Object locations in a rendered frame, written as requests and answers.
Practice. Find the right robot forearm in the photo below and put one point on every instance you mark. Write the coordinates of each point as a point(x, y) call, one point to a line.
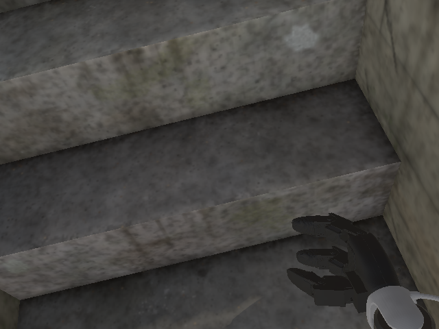
point(392, 308)

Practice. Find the robot right hand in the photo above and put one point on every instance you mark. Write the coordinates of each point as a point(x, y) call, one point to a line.
point(359, 272)

